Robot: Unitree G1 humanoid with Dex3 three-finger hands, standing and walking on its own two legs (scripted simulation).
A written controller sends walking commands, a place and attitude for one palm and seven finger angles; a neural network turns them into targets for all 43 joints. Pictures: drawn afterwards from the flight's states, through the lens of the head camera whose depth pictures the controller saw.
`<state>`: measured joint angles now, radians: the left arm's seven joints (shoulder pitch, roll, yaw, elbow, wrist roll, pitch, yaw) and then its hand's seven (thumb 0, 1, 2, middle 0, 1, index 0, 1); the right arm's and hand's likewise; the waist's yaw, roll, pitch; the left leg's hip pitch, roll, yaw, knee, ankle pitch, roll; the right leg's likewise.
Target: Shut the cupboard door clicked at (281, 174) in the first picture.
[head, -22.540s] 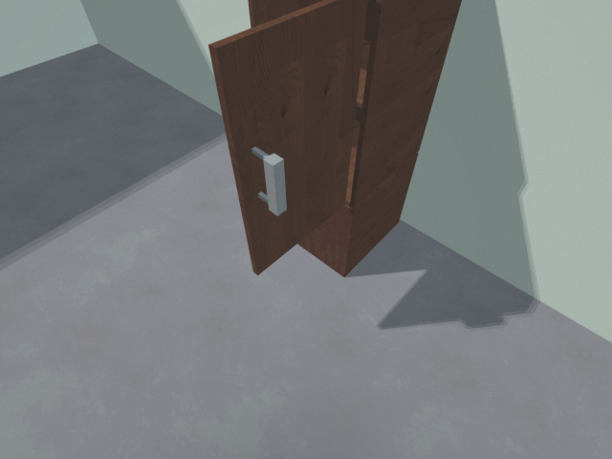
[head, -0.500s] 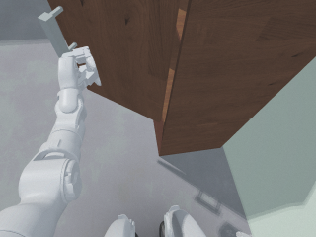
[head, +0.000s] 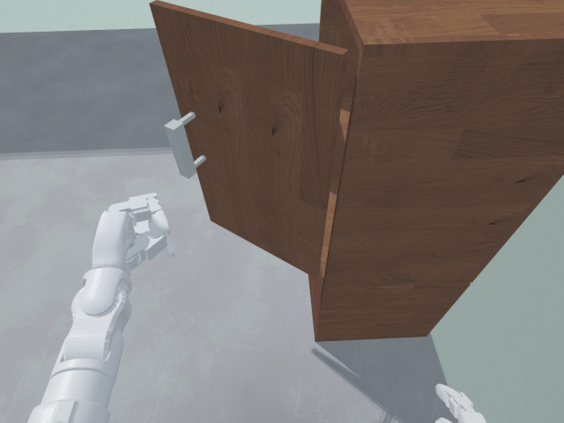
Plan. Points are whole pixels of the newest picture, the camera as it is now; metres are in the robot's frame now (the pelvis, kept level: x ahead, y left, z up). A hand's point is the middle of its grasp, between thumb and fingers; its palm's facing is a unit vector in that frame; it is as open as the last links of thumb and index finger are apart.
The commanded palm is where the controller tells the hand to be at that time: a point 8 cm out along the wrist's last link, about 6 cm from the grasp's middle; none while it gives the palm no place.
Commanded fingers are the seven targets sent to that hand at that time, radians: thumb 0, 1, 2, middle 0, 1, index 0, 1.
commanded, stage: draw the hand back to the body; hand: left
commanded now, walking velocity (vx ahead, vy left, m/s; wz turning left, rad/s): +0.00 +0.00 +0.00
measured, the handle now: (189, 144) +0.66 +0.22 +0.00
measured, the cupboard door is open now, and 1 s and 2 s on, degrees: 55 55 55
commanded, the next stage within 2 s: step back with the hand held close in 0.98 s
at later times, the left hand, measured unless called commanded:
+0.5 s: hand (25, 295) +0.23 +0.27 +0.16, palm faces +0.40 -0.84 -0.38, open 5.3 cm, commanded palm +0.17 +0.31 +0.18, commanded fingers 0.00 0.90 0.90 -0.31 -0.42 -0.31 -0.42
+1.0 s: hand out of the picture +0.19 +0.27 +0.18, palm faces +0.45 -0.79 -0.41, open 7.4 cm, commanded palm +0.14 +0.31 +0.20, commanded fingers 0.00 0.90 0.90 -0.20 -0.30 -0.20 -0.30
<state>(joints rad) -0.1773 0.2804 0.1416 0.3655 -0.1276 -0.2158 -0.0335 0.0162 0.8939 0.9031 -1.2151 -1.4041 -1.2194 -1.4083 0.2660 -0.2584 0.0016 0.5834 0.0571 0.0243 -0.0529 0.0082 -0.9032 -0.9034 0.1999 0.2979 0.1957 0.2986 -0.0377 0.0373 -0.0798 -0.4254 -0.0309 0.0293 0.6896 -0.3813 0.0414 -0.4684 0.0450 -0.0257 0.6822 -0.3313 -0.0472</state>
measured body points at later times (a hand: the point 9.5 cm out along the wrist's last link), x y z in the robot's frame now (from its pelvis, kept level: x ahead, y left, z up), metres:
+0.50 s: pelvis +0.02 +0.01 +0.02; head +0.00 -0.02 +0.47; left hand +0.20 +0.31 +0.18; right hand +0.22 -0.18 -0.07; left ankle -0.02 +0.09 -0.72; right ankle +0.01 -0.09 -0.72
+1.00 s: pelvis +0.01 +0.01 +0.02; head -0.02 -0.02 +0.47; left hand +0.16 +0.31 +0.20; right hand +0.20 -0.21 -0.06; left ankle -0.02 +0.09 -0.72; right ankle +0.01 -0.09 -0.72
